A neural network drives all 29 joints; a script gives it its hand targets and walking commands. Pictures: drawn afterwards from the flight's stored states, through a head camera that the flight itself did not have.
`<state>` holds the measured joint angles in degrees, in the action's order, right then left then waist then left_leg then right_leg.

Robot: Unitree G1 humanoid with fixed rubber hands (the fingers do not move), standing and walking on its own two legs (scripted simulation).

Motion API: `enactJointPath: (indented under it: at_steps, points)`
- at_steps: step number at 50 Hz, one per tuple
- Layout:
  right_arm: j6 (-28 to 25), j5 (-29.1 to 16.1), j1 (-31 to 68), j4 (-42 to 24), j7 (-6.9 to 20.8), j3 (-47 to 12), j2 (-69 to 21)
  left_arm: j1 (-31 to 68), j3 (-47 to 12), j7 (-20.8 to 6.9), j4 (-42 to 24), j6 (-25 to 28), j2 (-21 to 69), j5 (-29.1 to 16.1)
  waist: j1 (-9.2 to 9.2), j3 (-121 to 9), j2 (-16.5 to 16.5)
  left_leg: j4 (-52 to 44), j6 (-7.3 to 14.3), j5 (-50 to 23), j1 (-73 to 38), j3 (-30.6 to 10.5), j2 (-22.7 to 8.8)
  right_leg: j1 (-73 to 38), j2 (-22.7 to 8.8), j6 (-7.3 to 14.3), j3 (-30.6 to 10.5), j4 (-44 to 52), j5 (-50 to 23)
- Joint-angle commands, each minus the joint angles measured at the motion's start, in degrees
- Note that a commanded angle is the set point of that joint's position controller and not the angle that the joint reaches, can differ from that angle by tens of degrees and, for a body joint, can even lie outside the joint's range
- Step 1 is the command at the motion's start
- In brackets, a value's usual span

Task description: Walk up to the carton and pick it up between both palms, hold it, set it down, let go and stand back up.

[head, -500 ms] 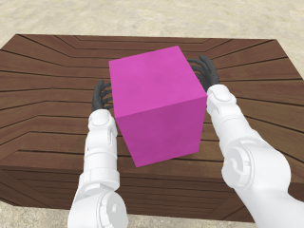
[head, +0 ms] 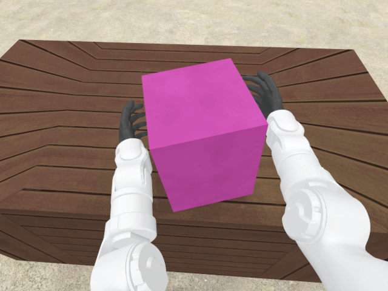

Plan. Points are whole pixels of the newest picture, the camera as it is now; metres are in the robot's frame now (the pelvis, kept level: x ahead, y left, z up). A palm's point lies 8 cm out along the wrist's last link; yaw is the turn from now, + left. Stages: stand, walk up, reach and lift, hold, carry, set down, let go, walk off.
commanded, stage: set down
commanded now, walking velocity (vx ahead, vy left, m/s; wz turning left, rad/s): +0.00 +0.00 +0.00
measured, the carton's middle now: (200, 138) +0.45 +0.07 +0.04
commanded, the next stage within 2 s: none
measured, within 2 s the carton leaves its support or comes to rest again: rests again in 0.18 s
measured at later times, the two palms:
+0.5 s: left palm (134, 140) +0.38 +0.19 +0.10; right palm (274, 115) +0.48 -0.08 +0.12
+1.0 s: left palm (138, 142) +0.38 +0.19 +0.09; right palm (277, 118) +0.48 -0.09 +0.11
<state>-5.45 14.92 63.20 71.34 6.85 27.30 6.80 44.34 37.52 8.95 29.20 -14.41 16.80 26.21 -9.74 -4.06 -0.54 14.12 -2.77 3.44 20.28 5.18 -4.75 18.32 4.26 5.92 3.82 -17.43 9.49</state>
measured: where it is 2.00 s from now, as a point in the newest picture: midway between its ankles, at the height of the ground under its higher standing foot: outside the picture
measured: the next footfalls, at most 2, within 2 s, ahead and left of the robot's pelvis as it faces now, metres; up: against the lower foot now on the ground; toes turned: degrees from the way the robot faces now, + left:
none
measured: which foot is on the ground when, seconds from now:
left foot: down 0.00-1.00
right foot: down 0.00-1.00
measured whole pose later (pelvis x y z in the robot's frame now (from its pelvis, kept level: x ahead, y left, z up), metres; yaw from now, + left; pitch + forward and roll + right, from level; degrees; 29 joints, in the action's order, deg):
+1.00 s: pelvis +0.01 -0.02 +0.00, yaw -1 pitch +10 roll +2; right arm -4.9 17.5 58.4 63.8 7.8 28.2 3.5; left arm 43.5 40.7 7.9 30.1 -9.4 17.1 28.2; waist -10.1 -3.1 -0.6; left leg 14.8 0.7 3.5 20.0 6.2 -4.8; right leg 18.0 4.6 7.1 3.6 -17.8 10.3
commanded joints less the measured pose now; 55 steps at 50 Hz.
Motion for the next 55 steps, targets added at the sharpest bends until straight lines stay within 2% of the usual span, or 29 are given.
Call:
enactJointPath:
  at_steps: [1,2,4,10,11,12,16,21,22,23,24,25,26,29,33,34,35,36,37,38,39,41,46,48,50,51,52,53,55]
  points:
    - [0.0,2.3,24.3,-1.0,6.1,-6.1,-22.4,29.2,-13.9,-1.8,-2.2,2.2,15.3,0.0,-1.19,-28.2,-4.3,3.4,4.6,-13.8,-12.9,2.5,3.3,-9.2,-3.5,-6.7,-0.7,0.1,-15.6]
    - [-0.1,2.4,23.9,-1.2,6.1,-6.5,-22.1,29.0,-13.8,-1.8,-2.1,2.3,15.0,0.1,-1.62,-27.9,-4.5,3.4,4.6,-14.0,-14.0,2.5,3.0,-9.0,-3.4,-6.6,-0.9,0.3,-15.1]
    - [-0.1,2.9,22.9,-1.1,6.3,-5.8,-21.5,27.4,-14.3,-1.9,-2.4,2.1,15.1,0.1,-0.94,-27.5,-4.1,3.9,4.5,-15.0,-14.5,2.1,2.8,-8.5,-3.2,-6.0,-0.5,0.6,-14.0]
    - [0.3,2.9,22.1,-2.2,6.4,-6.8,-22.4,26.1,-12.8,-2.3,-1.2,2.0,14.7,0.3,-1.45,-24.9,-6.0,3.0,5.4,-13.7,-12.5,2.5,3.1,-9.9,-3.5,-6.4,-1.0,0.4,-15.0]
    - [0.3,2.9,21.8,-2.6,6.5,-7.1,-22.6,25.4,-12.4,-2.3,-0.8,1.9,15.2,0.7,-1.91,-25.0,-5.8,3.3,5.5,-13.9,-12.2,2.4,3.1,-10.7,-3.8,-6.5,-1.0,0.1,-16.3]
    - [0.2,2.9,21.0,-2.2,6.5,-7.0,-22.0,25.3,-13.1,-2.4,-1.1,2.0,15.1,0.7,-1.36,-25.3,-4.7,3.3,5.1,-14.6,-12.9,2.5,3.1,-10.1,-3.8,-6.6,-1.1,0.1,-16.8]
    - [0.3,2.4,21.3,-3.1,6.6,-7.8,-22.4,24.5,-12.5,-2.4,-0.4,2.2,14.7,1.0,-2.40,-25.2,-5.4,3.6,5.4,-14.2,-12.0,2.8,3.2,-10.7,-3.7,-6.6,-1.5,0.0,-16.6]
    - [0.3,3.3,20.2,-4.0,6.6,-7.5,-22.7,24.2,-12.2,-2.6,-0.2,2.6,14.7,1.0,-1.80,-24.4,-5.7,3.2,5.6,-13.8,-12.4,2.3,3.0,-9.7,-4.0,-6.6,-1.5,0.2,-16.0]
    - [0.3,2.9,19.9,-4.1,6.6,-8.6,-23.6,23.3,-12.0,-2.7,0.1,2.8,14.5,1.2,-2.85,-25.1,-5.5,3.5,5.8,-14.3,-11.8,2.4,3.1,-11.2,-4.0,-6.6,-1.8,-0.2,-17.5]
    - [0.3,3.1,19.6,-3.8,6.7,-8.4,-23.0,23.1,-12.0,-2.8,0.2,2.8,14.9,1.2,-2.18,-24.6,-5.6,3.6,5.6,-14.9,-11.7,2.6,3.2,-11.3,-4.0,-6.6,-1.7,-0.3,-18.8]
    - [0.6,3.0,19.7,-3.5,6.7,-8.9,-23.9,22.8,-11.4,-2.9,0.5,2.9,14.6,1.7,-2.82,-24.1,-6.0,3.2,5.9,-14.3,-11.2,2.4,3.2,-11.1,-4.1,-6.7,-2.0,-0.3,-18.0]
    - [0.8,3.1,19.3,-4.0,6.7,-8.2,-23.7,22.7,-11.9,-3.1,0.9,2.7,14.9,1.0,-1.85,-23.8,-5.9,3.2,5.9,-13.1,-11.3,2.5,3.6,-11.2,-4.2,-6.9,-1.9,0.1,-17.2]
    - [0.9,3.3,19.0,-4.1,6.7,-8.3,-23.3,22.5,-11.4,-3.2,0.7,2.6,14.5,1.2,-2.43,-23.3,-6.4,3.0,6.1,-12.2,-10.7,2.3,3.2,-11.7,-4.5,-7.0,-2.0,-0.1,-17.2]
    - [0.9,3.7,18.7,-3.8,6.8,-8.0,-23.4,22.2,-11.1,-3.3,1.3,2.9,14.8,1.1,-2.24,-22.4,-6.8,3.1,6.2,-13.0,-10.7,2.1,3.3,-10.7,-4.5,-7.1,-1.8,0.1,-16.5]
    - [0.9,3.9,17.9,-4.2,6.8,-7.9,-22.6,21.6,-11.7,-3.3,0.5,2.8,15.2,1.0,-1.98,-23.2,-5.4,3.4,5.8,-15.0,-13.2,2.2,2.9,-9.9,-4.7,-6.7,-1.8,-0.3,-18.1]
    - [1.4,3.8,17.1,-4.5,6.6,-8.2,-23.4,21.2,-10.7,-3.5,1.5,2.7,14.6,1.5,-2.55,-23.0,-6.5,3.6,6.1,-14.0,-11.6,2.1,3.1,-10.9,-4.4,-6.8,-2.6,-0.1,-18.4]
    - [1.4,3.9,17.5,-4.9,6.7,-8.2,-24.0,21.6,-10.9,-3.5,0.8,3.0,14.9,1.3,-2.30,-23.8,-5.8,3.3,6.3,-12.9,-11.2,2.1,3.2,-11.4,-4.8,-6.9,-2.5,-0.2,-18.2]
    - [1.3,3.8,17.6,-4.7,6.7,-8.4,-23.8,21.1,-10.5,-3.5,1.2,3.3,14.7,1.7,-3.06,-23.2,-5.5,3.0,6.2,-12.9,-10.1,2.5,3.2,-11.5,-5.0,-6.9,-2.8,-0.5,-18.9]
    - [1.4,3.8,17.5,-5.2,6.7,-9.0,-24.0,20.6,-9.7,-3.8,2.4,3.2,14.2,1.6,-2.66,-22.3,-7.7,3.4,6.6,-12.7,-8.8,2.3,3.7,-12.9,-5.0,-7.4,-2.9,-0.5,-20.5]
    - [1.3,4.4,18.1,-5.1,6.7,-8.3,-23.8,21.0,-9.8,-4.0,1.6,3.4,14.4,1.5,-2.57,-22.8,-7.2,3.4,6.6,-12.9,-7.9,2.1,3.5,-13.5,-5.4,-7.6,-2.9,-1.1,-21.7]
    - [1.2,3.9,17.8,-5.6,6.7,-8.7,-24.1,20.8,-9.3,-4.0,2.1,3.8,14.2,1.7,-3.54,-23.7,-6.3,3.4,6.5,-12.5,-7.6,2.2,3.3,-14.0,-5.7,-7.7,-3.4,-1.5,-22.8]
    - [1.1,3.7,17.6,-5.5,6.7,-9.0,-24.5,20.0,-9.2,-4.2,3.2,4.0,14.7,1.8,-3.48,-22.7,-6.0,3.5,6.4,-12.7,-6.5,2.2,3.5,-14.3,-6.0,-7.8,-3.9,-1.5,-23.7]
    - [1.3,4.6,17.3,-5.9,6.6,-8.5,-24.0,19.4,-8.1,-4.4,3.7,4.5,14.2,2.0,-3.78,-23.0,-7.0,3.6,6.4,-12.7,-6.5,1.9,3.4,-14.1,-6.1,-7.8,-3.9,-0.8,-22.3]
    - [1.6,5.1,16.4,-5.8,6.5,-8.1,-24.6,20.0,-8.1,-4.8,3.7,4.7,14.7,1.7,-2.67,-22.3,-7.4,3.1,6.4,-11.2,-5.9,2.0,3.6,-14.6,-6.4,-8.0,-4.0,-0.8,-22.1]
    - [1.4,5.3,16.1,-7.2,6.6,-8.7,-24.6,18.8,-7.2,-4.8,4.4,5.3,14.6,2.3,-4.21,-23.0,-7.3,3.4,6.2,-11.6,-5.1,2.1,3.3,-14.8,-6.5,-8.0,-4.2,-0.9,-23.0]
    - [1.8,5.4,16.2,-6.5,6.7,-8.0,-24.4,19.1,-7.5,-4.9,4.3,5.0,14.4,2.1,-3.03,-21.9,-6.9,3.3,6.2,-11.5,-5.7,2.1,3.5,-14.1,-6.5,-8.3,-3.8,-0.8,-21.4]
    - [2.3,5.6,16.0,-5.8,6.8,-8.4,-24.6,18.8,-7.0,-5.0,4.5,4.9,14.4,2.3,-3.57,-20.9,-7.5,3.4,6.3,-11.7,-5.9,1.9,3.3,-14.3,-6.6,-8.2,-4.1,-0.8,-21.8]
    - [2.1,5.6,14.8,-5.9,6.7,-8.3,-23.3,17.6,-7.0,-4.8,4.5,4.9,14.2,2.4,-3.58,-21.8,-6.7,3.4,5.9,-12.7,-6.2,1.8,3.1,-14.3,-6.7,-7.9,-4.1,-0.8,-24.2]
    - [2.3,6.4,15.0,-6.3,6.5,-7.9,-26.3,18.2,-6.5,-5.2,4.7,5.2,16.4,2.8,-3.35,-20.6,-8.0,3.4,6.3,-11.9,-5.5,1.7,3.3,-14.4,-7.0,-8.3,-4.2,-0.8,-23.5]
